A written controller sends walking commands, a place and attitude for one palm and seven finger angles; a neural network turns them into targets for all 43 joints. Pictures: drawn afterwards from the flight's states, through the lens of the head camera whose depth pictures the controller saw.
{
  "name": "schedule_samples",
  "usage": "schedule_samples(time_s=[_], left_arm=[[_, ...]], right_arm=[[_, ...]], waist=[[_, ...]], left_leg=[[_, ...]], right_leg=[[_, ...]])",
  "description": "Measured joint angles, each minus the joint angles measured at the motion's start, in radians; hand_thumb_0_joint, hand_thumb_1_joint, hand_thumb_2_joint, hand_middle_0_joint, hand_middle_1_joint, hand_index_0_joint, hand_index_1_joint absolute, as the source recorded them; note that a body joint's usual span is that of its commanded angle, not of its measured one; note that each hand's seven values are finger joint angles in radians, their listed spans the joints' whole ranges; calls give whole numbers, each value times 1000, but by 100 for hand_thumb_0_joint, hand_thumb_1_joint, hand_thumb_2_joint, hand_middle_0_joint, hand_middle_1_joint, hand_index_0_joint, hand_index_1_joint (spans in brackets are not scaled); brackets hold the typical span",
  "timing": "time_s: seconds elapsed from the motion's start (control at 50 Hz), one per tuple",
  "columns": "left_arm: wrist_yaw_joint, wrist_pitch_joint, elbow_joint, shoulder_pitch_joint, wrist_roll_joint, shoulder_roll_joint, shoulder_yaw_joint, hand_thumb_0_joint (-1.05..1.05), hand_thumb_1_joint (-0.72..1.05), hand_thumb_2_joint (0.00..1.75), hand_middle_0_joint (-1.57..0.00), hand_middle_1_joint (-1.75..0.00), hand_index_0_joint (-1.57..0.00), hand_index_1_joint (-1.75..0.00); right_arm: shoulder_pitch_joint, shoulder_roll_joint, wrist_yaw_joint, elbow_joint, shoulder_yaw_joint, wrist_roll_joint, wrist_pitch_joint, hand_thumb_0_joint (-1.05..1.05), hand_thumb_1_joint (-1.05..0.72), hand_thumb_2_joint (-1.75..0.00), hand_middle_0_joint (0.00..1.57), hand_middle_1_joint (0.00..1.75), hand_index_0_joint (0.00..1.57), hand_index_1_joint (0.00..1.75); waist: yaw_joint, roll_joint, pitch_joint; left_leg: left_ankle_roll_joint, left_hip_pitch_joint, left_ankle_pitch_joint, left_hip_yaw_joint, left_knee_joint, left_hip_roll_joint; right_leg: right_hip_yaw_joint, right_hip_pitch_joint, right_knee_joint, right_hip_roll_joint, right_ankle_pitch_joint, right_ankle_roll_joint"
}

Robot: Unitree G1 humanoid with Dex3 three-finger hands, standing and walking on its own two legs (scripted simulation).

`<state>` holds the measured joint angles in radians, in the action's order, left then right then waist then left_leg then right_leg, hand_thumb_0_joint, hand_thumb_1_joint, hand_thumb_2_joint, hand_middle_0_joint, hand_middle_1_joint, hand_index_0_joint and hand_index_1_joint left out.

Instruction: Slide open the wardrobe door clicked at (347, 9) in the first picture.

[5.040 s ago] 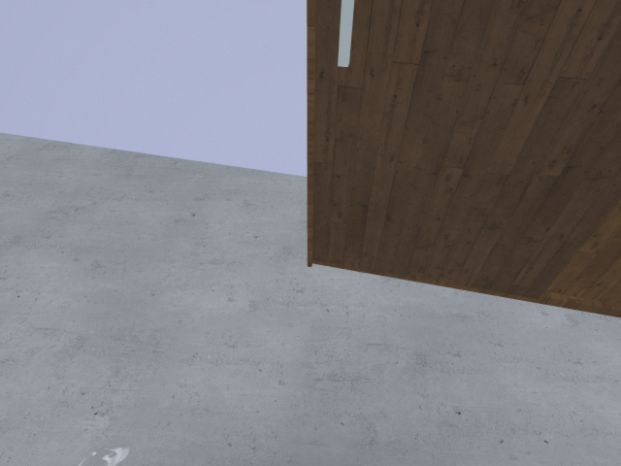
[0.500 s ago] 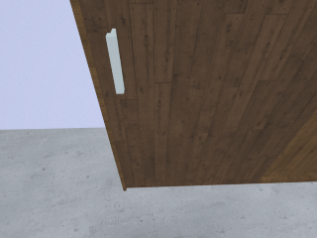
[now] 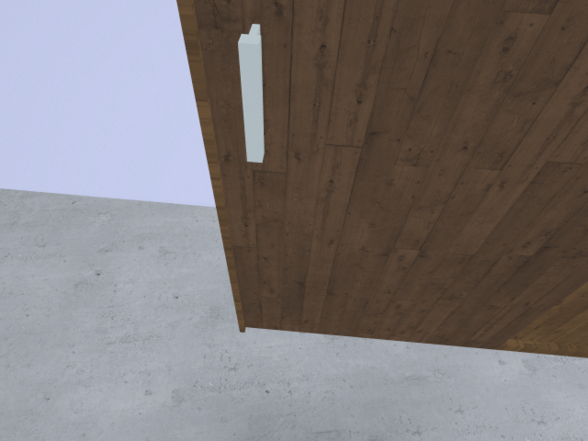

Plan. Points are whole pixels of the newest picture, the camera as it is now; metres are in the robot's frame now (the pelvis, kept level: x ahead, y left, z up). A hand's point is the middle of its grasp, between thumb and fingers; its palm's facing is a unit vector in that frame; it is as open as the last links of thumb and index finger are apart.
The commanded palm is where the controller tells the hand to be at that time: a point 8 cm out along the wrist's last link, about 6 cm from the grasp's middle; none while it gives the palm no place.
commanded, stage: come to a stop and stand still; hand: left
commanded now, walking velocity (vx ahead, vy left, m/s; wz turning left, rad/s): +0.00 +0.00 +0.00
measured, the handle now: (255, 97) +0.52 +0.13 +0.19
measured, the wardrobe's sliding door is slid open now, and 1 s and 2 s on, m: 0.00 0.00 0.00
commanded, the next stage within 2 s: look again from close up in 0.96 s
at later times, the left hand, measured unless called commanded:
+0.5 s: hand out of the picture +0.03 +0.19 -0.16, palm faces +0.01 -0.96 -0.27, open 7.4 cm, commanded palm none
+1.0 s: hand out of the picture -0.10 +0.12 -0.17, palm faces +0.07 -0.99 -0.13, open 7.4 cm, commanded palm none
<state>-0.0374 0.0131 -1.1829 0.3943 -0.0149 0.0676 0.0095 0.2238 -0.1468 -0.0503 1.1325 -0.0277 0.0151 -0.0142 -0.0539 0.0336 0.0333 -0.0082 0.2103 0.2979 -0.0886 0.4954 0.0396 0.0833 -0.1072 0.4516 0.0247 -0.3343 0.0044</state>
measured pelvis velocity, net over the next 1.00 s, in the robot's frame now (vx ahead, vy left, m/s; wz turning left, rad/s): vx -0.04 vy -0.02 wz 0.00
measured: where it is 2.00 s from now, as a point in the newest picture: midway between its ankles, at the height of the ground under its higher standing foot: outside the picture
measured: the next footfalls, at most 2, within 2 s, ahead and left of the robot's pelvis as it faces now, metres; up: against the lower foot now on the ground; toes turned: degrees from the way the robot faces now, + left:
none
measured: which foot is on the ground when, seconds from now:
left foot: down 0.00-1.00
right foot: down 0.00-1.00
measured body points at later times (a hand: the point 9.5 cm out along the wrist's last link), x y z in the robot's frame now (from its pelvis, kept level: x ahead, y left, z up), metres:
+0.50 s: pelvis -0.03 -0.01 +0.00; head -0.01 -0.02 +0.45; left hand +0.03 +0.24 -0.14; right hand -0.03 -0.24 -0.17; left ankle -0.02 +0.12 -0.74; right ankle -0.06 -0.11 -0.74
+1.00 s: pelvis -0.04 -0.02 +0.01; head -0.04 -0.02 +0.46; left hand -0.10 +0.17 -0.16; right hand -0.07 -0.23 -0.16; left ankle -0.02 +0.12 -0.74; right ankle -0.06 -0.11 -0.74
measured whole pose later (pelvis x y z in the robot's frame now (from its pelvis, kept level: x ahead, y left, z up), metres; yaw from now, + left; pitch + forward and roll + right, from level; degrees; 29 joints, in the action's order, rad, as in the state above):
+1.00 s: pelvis -0.04 -0.02 +0.01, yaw +0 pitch -2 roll +0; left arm -0.03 0.00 -1.17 0.36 -0.01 0.09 0.00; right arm 0.31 -0.11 -0.04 1.17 -0.01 0.02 0.01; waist -0.01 -0.01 0.04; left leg -0.04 0.18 0.19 -0.07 0.41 0.08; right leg 0.11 -0.11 0.38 -0.02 -0.24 0.05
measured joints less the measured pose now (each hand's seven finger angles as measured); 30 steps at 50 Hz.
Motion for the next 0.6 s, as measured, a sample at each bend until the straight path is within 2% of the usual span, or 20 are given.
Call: schedule_samples(time_s=[0.08, 0.22, 0.34, 0.4, 0.48, 0.6], left_arm=[[1, -13, -10, -26, 2, 25, -2, 1, 90, 90, -20, -30, -20, -30], [-4, -21, 39, -110, 2, 69, 8, 0, 90, 90, -20, -30, -20, -30], [1, -39, 113, -177, -3, 123, 34, 0, 91, 90, -20, -30, -20, -30], [5, -39, 131, -200, -5, 146, 44, 0, 91, 90, -19, -30, -20, -30], [8, -23, 124, -195, -5, 132, 31, 0, 91, 90, -19, -30, -20, -30], [10, -16, 88, -165, 6, 101, 5, 0, 91, 90, -19, -30, -20, -30]], right_arm=[[-32, 7, -9, -10, 12, -5, -8, 1, -93, -90, 19, 30, 20, 30], [-62, 9, -19, -32, 7, -7, -2, 0, -93, -90, 20, 30, 20, 30], [-51, 0, -16, -47, -9, 1, 8, -1, -93, -90, 20, 30, 20, 30], [-28, -3, -7, -37, -11, 7, 15, -1, -92, -90, 20, 30, 20, 30], [10, -22, 7, -8, -10, 2, 39, 0, -91, -90, 20, 30, 20, 30], [53, -8, 20, 25, 9, 4, 40, 0, -91, -90, 19, 30, 20, 30]], waist=[[11, 15, -4], [35, -2, 11], [49, -12, 34], [55, -9, 41], [70, -58, 19], [75, -52, -4]], left_leg=[[9, -31, 6, -16, -17, -6], [23, -46, -4, -28, -35, -21], [29, -31, -25, -40, -32, -23], [18, -17, -28, -40, -12, -25], [-7, -10, -36, -10, -5, 6], [-24, -35, -71, 3, -52, 22]], right_leg=[[-15, 31, -24, 6, -24, -14], [-23, 25, -6, 22, -10, -27], [-30, -63, 125, 29, -22, -19], [-31, -70, 99, 31, -17, -9], [-1, -47, 55, -1, 5, 14], [13, -16, 3, -22, 38, 32]])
